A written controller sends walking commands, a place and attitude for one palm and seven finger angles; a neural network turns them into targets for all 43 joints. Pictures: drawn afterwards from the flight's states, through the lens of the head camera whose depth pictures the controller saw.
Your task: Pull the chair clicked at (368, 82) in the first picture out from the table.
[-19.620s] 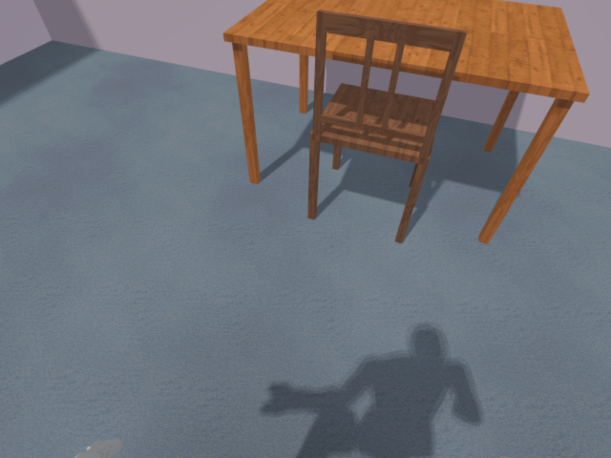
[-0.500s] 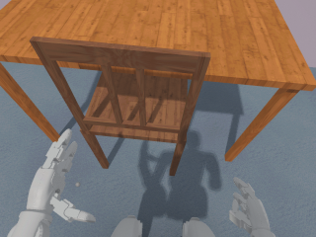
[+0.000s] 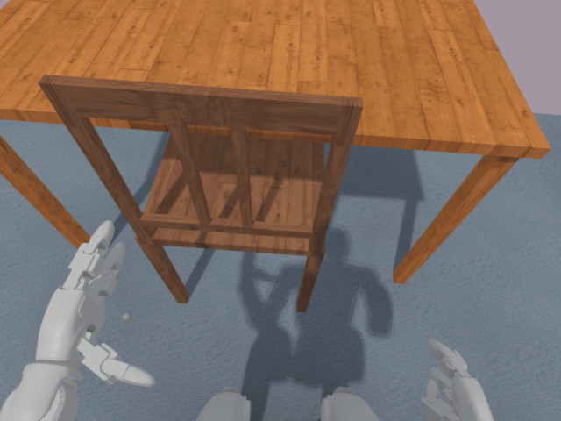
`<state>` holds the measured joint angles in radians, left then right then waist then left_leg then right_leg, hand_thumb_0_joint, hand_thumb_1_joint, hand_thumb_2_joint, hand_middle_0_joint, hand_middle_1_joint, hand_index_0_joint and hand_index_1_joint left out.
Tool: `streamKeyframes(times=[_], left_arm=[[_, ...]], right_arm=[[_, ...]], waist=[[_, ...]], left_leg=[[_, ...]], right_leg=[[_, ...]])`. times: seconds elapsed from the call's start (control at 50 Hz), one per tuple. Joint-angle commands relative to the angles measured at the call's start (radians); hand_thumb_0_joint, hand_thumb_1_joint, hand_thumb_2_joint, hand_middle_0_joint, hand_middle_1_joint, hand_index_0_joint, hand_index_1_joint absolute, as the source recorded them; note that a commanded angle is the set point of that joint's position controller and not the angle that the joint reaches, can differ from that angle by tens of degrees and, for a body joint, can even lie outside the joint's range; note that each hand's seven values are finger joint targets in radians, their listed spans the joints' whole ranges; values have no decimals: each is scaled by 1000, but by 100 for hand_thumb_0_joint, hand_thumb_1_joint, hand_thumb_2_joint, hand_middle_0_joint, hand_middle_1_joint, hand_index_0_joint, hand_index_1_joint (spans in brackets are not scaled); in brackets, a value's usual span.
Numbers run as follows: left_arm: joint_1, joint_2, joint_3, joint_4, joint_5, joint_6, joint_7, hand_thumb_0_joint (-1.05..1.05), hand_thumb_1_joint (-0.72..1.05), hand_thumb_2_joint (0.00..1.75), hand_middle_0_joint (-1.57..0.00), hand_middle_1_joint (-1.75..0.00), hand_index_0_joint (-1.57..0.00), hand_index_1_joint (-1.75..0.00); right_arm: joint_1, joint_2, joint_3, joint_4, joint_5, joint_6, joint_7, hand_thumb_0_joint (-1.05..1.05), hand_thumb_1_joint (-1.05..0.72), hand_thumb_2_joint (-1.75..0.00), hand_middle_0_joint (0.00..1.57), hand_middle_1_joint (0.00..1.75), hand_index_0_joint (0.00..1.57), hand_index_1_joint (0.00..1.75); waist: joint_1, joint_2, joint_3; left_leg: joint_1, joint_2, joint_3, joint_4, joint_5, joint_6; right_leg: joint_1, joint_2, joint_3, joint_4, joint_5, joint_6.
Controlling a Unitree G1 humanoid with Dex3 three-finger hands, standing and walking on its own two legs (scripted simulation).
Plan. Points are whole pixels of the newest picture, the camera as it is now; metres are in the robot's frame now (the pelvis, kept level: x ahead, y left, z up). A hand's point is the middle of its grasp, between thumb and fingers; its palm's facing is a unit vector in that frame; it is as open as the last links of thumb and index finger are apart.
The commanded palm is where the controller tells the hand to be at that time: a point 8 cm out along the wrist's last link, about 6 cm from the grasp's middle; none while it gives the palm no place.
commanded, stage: raise the hand toward the chair's back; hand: left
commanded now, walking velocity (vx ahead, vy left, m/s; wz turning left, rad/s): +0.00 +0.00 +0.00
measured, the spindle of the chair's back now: (193, 179) +0.50 +0.18 -0.01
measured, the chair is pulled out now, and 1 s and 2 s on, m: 0.00 0.00 0.00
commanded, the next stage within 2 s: aim the fingers beside a spindle in 0.24 s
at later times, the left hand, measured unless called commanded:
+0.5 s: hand (134, 316) +0.24 +0.20 +0.03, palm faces -0.02 -1.00 -0.05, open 16.9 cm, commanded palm +0.23 +0.25 +0.04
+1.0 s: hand (162, 287) +0.29 +0.18 +0.01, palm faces -0.04 -1.00 -0.04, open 16.9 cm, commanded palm +0.28 +0.23 +0.02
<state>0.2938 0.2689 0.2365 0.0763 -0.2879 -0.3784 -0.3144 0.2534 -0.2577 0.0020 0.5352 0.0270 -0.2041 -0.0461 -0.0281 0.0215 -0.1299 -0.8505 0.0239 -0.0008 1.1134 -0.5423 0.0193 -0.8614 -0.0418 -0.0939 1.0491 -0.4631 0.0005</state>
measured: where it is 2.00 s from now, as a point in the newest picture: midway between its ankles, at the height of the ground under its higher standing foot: outside the picture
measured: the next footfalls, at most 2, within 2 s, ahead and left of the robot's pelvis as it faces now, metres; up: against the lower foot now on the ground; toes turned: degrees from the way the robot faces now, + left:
none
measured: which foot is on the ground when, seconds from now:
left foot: down 0.00-1.00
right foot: down 0.00-1.00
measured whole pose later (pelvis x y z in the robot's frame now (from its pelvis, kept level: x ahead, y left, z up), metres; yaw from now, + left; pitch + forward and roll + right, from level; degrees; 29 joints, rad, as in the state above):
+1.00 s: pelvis -0.01 -0.01 -0.02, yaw +0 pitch +19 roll -2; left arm 0.05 0.25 0.21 0.28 -0.25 -0.42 -0.28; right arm 0.23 -0.26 0.01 0.56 0.01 -0.18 -0.04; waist -0.04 0.03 -0.13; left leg -0.95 0.02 0.00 1.18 -0.55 0.01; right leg -0.97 -0.04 -0.09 1.13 -0.48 -0.01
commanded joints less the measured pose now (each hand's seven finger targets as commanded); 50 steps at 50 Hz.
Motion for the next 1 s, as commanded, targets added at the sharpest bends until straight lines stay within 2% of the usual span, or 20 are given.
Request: streamKeyframes(times=[0.0,0.02,0.16,0.32,0.38,0.46,0.5,0.56,0.64,0.68,0.7,0.72,0.76,0.82,0.84,0.86,0.88,0.9,0.92,0.98], left_arm=[[-50,146,78,-205,-15,-86,8,0,-50,30,-6,-8,-6,-8],[-56,153,79,-219,-13,-89,8,0,-50,30,-6,-8,-6,-8],[-56,147,75,-178,-18,-83,1,0,-50,30,-6,-8,-6,-8],[-72,145,75,-188,-24,-89,-12,0,-50,30,-6,-8,-6,-8],[-134,135,58,-149,-19,-92,-14,0,-50,30,-6,-8,-6,-8],[-175,151,65,-123,-14,-96,-13,0,-50,30,-6,-8,-6,-8],[-196,136,42,-149,-11,-98,-14,0,-50,30,-6,-8,-6,-8],[-217,151,52,-112,-1,-90,2,0,-50,30,-6,-8,-6,-8],[-242,153,68,-91,0,-94,15,0,-50,30,-6,-8,-6,-8],[-211,145,70,-79,0,-96,22,0,-50,30,-6,-8,-6,-8],[-247,133,47,-83,5,-98,22,0,-50,30,-6,-8,-6,-8],[-269,130,42,-70,6,-98,25,0,-50,30,-6,-8,-6,-8],[-282,140,53,-43,9,-104,29,0,-50,30,-6,-8,-6,-8],[-327,138,47,-38,12,-114,27,0,-50,30,-6,-8,-6,-8],[-333,122,31,-35,13,-115,25,0,-50,30,-6,-8,-6,-8],[-339,137,43,-23,15,-116,30,0,-50,30,-6,-8,-6,-8],[-364,118,23,-9,17,-116,29,0,-50,30,-6,-8,-6,-8],[-389,145,48,-9,19,-121,35,0,-50,30,-6,-8,-6,-8],[-395,116,15,-11,24,-123,33,0,-50,30,-6,-8,-6,-8],[-413,127,26,9,31,-125,45,0,-50,30,-6,-8,-6,-8]], right_arm=[[-33,-132,-58,-148,8,-58,-6,0,-90,-90,20,30,20,30],[-33,-133,-58,-149,6,-59,-5,0,-90,-90,20,30,20,30],[-38,-132,-54,-143,8,-57,-8,0,-90,-90,20,30,20,30],[-41,-128,-51,-142,7,-61,-10,0,-90,-90,20,30,20,30],[-37,-133,-49,-130,7,-62,-14,0,-90,-90,20,30,20,30],[-31,-139,-50,-123,5,-64,-16,0,-90,-90,20,30,20,30],[-30,-136,-48,-127,3,-66,-12,0,-90,-90,20,30,20,30],[-31,-140,-48,-121,1,-61,-11,0,-90,-90,20,30,20,30],[-28,-138,-51,-120,0,-52,-7,0,-90,-90,20,30,20,30],[-30,-135,-52,-125,-1,-46,-3,0,-90,-90,20,30,20,30],[-30,-136,-50,-124,-1,-45,-1,0,-90,-90,20,30,20,30],[-29,-136,-50,-120,-1,-42,0,0,-90,-90,20,30,20,30],[-25,-140,-52,-116,-4,-39,-1,0,-90,-90,20,30,20,30],[-27,-141,-52,-112,-3,-35,0,0,-90,-90,20,30,20,30],[-26,-139,-52,-113,-3,-35,1,0,-90,-90,20,30,20,30],[-23,-143,-54,-111,-3,-33,0,0,-90,-90,20,30,20,30],[-22,-141,-52,-107,-4,-31,0,0,-90,-90,20,30,20,30],[-19,-145,-55,-101,-4,-30,-1,0,-90,-90,20,30,20,30],[-23,-142,-53,-104,-4,-29,0,0,-90,-90,20,30,20,30],[-17,-143,-56,-97,-6,-23,2,0,-90,-90,20,30,20,30]], waist=[[16,44,-243],[15,59,-255],[5,16,-226],[7,35,-243],[-10,14,-217],[-8,7,-241],[-2,52,-275],[-6,25,-267],[3,24,-288],[11,25,-311],[1,43,-301],[-6,31,-285],[-7,-9,-292],[-7,31,-300],[-7,30,-306],[-12,6,-309],[-17,9,-310],[-14,4,-314],[-14,35,-316],[-13,18,-340]], left_leg=[[135,-25,-33,-181,322,-12],[142,-25,-33,-178,335,-13],[113,-26,-32,-172,298,-7],[112,-30,-27,-161,292,-4],[87,-28,-29,-148,257,-2],[81,-25,-31,-138,274,-2],[103,-27,-30,-139,299,-4],[79,-25,-31,-134,290,-3],[73,-26,-26,-132,304,-6],[73,-26,-20,-128,321,-5],[74,-26,-21,-128,321,-7],[63,-26,-20,-124,299,-6],[42,-24,-21,-115,293,-2],[43,-26,-19,-114,287,-5],[49,-25,-19,-113,286,-4],[44,-23,-20,-106,291,-1],[37,-25,-19,-102,285,-1],[35,-22,-23,-101,286,-3],[46,-24,-23,-105,292,-4],[48,-23,-23,-97,301,-3]], right_leg=[[184,38,16,-120,186,-23],[185,37,16,-116,196,-23],[185,40,23,-130,174,-20],[189,36,33,-130,178,-19],[153,37,35,-127,141,-17],[154,36,37,-111,159,-18],[160,32,36,-102,183,-21],[154,33,36,-98,174,-19],[164,30,38,-86,196,-19],[181,30,43,-83,217,-19],[166,29,39,-79,218,-19],[152,29,41,-83,198,-17],[159,30,47,-79,197,-16],[147,27,48,-72,191,-19],[145,27,48,-71,190,-19],[140,29,49,-69,194,-18],[138,28,51,-67,195,-17],[136,27,51,-61,195,-18],[124,27,47,-57,195,-20],[126,26,49,-50,206,-20]])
